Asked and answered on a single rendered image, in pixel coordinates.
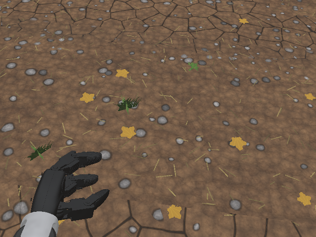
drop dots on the left robot forearm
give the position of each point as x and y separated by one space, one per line
38 224

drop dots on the robot left hand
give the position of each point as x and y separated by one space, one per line
58 183

